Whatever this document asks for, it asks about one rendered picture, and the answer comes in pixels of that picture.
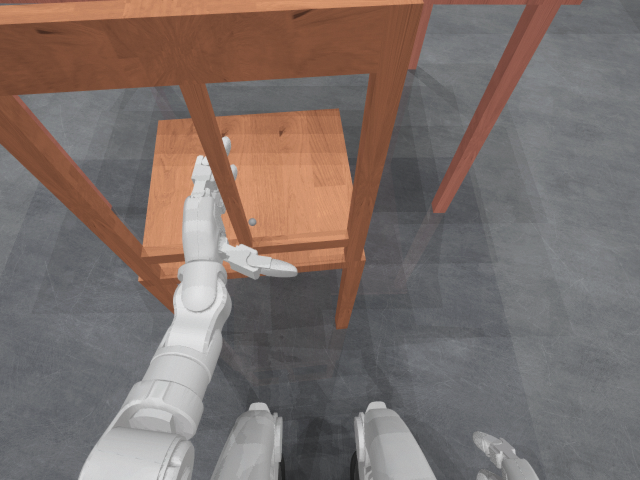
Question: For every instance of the left robot forearm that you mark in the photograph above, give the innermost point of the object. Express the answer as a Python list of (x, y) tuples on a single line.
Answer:
[(169, 397)]

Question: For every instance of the right robot hand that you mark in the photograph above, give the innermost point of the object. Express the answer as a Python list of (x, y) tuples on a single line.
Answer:
[(503, 456)]

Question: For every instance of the right robot shin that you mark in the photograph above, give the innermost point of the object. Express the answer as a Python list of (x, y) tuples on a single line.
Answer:
[(365, 473)]

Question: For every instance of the robot left upper arm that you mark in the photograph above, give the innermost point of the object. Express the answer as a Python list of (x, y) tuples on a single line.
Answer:
[(136, 454)]

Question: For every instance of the right robot thigh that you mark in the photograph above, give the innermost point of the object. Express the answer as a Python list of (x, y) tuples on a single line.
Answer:
[(384, 441)]

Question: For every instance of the chair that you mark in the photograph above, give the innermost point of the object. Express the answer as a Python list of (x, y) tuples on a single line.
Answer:
[(293, 171)]

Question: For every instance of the left robot hand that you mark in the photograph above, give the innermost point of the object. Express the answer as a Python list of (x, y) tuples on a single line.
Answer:
[(202, 225)]

